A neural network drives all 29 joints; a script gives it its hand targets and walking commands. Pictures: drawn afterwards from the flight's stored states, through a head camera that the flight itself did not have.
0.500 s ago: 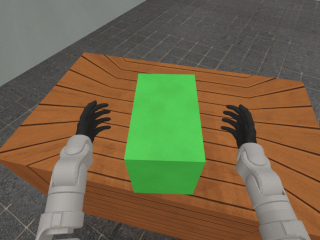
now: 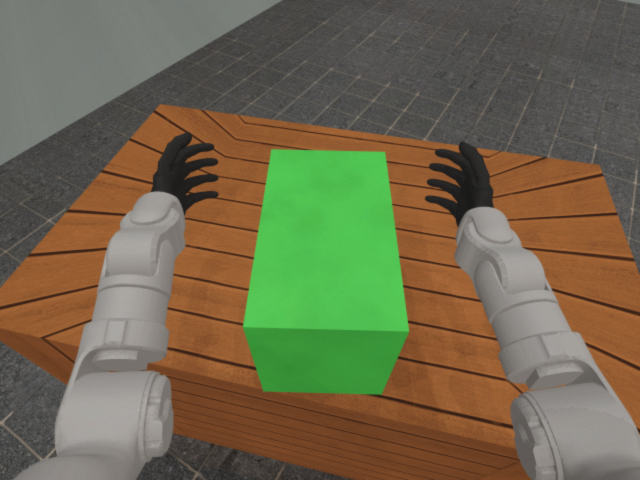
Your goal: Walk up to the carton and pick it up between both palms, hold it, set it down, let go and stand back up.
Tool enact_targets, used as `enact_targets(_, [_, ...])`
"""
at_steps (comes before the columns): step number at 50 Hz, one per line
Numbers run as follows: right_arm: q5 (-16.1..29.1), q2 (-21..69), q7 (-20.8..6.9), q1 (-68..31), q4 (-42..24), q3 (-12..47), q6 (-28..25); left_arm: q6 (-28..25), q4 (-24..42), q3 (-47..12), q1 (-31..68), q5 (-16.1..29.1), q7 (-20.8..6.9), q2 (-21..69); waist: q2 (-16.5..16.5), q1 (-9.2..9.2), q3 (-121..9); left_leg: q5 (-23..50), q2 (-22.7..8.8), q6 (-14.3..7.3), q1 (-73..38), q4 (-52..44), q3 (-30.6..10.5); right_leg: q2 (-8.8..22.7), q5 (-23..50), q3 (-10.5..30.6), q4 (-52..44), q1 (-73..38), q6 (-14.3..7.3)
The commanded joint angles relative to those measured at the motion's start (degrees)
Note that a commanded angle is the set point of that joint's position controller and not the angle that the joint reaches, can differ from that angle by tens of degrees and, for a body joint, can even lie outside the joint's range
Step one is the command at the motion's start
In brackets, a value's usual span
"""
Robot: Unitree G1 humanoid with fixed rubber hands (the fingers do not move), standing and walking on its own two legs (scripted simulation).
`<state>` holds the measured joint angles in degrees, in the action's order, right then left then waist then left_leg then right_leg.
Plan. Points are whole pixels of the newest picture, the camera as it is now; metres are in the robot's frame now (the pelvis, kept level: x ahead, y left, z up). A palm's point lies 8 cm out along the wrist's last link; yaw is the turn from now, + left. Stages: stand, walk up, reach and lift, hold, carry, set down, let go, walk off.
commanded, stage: reach and lift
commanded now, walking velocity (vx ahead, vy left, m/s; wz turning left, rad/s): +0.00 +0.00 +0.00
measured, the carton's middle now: (325, 269) +0.42 +0.01 -0.03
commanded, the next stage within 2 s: none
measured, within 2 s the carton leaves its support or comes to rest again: neither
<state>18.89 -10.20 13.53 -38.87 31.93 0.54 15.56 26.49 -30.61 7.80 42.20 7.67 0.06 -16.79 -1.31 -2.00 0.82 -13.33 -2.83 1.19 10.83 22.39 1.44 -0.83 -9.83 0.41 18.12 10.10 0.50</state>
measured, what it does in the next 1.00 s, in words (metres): stands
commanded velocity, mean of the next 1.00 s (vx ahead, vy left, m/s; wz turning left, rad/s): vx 0.00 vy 0.00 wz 0.00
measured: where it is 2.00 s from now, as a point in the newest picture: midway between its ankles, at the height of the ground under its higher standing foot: outside the picture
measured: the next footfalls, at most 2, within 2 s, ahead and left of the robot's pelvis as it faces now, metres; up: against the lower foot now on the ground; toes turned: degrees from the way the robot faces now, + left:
none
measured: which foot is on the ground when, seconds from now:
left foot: down 0.00-1.00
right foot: down 0.00-1.00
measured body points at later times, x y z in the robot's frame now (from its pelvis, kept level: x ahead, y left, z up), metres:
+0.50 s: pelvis +0.00 +0.00 -0.01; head +0.04 +0.02 +0.44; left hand +0.41 +0.18 +0.04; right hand +0.39 -0.16 +0.03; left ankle -0.02 +0.13 -0.75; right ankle -0.01 -0.13 -0.75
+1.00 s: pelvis -0.04 +0.00 -0.05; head +0.03 +0.03 +0.40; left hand +0.41 +0.17 +0.00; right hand +0.40 -0.16 +0.01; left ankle -0.02 +0.13 -0.75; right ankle -0.01 -0.13 -0.75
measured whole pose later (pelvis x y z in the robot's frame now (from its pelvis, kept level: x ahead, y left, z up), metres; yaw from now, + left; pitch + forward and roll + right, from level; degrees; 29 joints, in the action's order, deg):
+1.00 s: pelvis -0.04 +0.00 -0.05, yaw +1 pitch +22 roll -2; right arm 14.6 -6.9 7.2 -51.3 76.2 -1.5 -18.6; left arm -23.6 -87.9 -3.7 57.6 14.4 4.1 -11.2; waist -0.3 -3.6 -14.0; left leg -17.9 -1.9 0.9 49.6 45.7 -1.1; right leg 0.2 -15.6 -1.4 42.4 48.6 0.7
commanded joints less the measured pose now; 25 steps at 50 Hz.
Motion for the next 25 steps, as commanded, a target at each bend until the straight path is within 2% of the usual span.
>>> enact_targets(1, [0.01,-7.89,0.06,-24.91,-7.16,-2.39,-3.19,-3.07,10.1,0.36,25.5,-0.23,0.48,-6.9,5.82,-1.25,-30.69,29.34,3.01,2.58,-11.38,1.86,1.14,-2.76,29.94,-2.04,1.76,-10.8,0.98])
enact_targets(4, [0.13,-7.3,0.33,-24.87,-5.18,-1.29,-4.49,-3.53,7.36,1.56,24.32,-1.71,0.14,-6.93,4.62,-0.8,-31.66,30.3,3.53,2.28,-10.61,2.18,1.4,-2.64,33.37,-2.04,2.26,-12.95,1.54])
enact_targets(5, [-0.24,-6.69,0.41,-24.39,-2.57,-0.77,-4.74,-3.76,4.37,1.78,22.95,-2.74,-0.05,-6.22,3.93,-0.62,-28.63,29.44,3.45,2.0,-9.6,1.63,1.17,-2.58,32.97,-2.03,2.4,-13.07,1.62])
enact_targets(6, [-0.96,-6.27,0.72,-19.29,-1.93,-1.5,-5.89,-3.92,5.57,-0.02,18.82,-2.61,-0.18,-2.89,4.55,-3.2,-27.55,32.68,3.78,2.65,-11.94,1.34,2.1,-3.37,35.58,-3.31,2.79,-14.01,2.17])
enact_targets(7, [-1.22,-5.7,0.81,-19.04,-1.36,-0.8,-6.82,-4.46,5.75,0.68,18.54,-3.44,-0.48,-2.5,4.85,-2.01,-26.15,33.61,3.87,2.88,-12.27,1.39,2.14,-3.46,34.94,-3.59,2.41,-13.12,2.16])
enact_targets(8, [-1.4,-4.81,0.7,-17.98,-0.19,-0.47,-7.81,-5.24,4.01,0.55,17.24,-4.11,-0.74,-1.97,4.85,-2.1,-25.0,33.79,3.82,2.85,-12.32,1.45,2.23,-3.53,34.45,-3.61,2.31,-12.88,1.94])
enact_targets(12, [-4.38,-2.03,-0.04,-15.02,1.48,-0.52,-14.25,-12.03,1.73,2.01,14.69,-6.85,-0.92,-0.15,4.26,-0.17,-23.18,33.57,3.87,2.87,-10.41,1.82,2.32,-3.54,32.4,-3.49,2.57,-12.4,1.58])
enact_targets(17, [-9.42,-0.82,-1.84,-19.46,0.89,-3.73,-21.94,-21.73,-0.15,2.23,21.04,-7.65,0.79,0.4,4.56,0.61,-31.34,31.89,3.72,3.58,-6.23,3.94,2.52,-2.87,31.89,-3.03,4.27,-10.14,1.91])
enact_targets(20, [-12.31,0.25,-3.2,-21.38,5.27,-5.83,-26.22,-28.97,-6.91,1.56,24.49,-7.69,2.17,1.47,4.8,0.25,-38.97,30.72,3.5,3.76,-3.13,6.14,2.26,-2.29,32.49,-3.05,6.3,-7.49,2.03])
enact_targets(25, [-12.91,0.78,-4.23,-23.13,20.28,-6.28,-33.27,-41.44,-26.19,0.62,26.86,-6.51,2.68,1.25,4.58,-0.9,-42.45,26.74,3.23,3.23,4.48,9.49,1.1,-1.2,31.21,-2.05,10.3,-3.0,1.64])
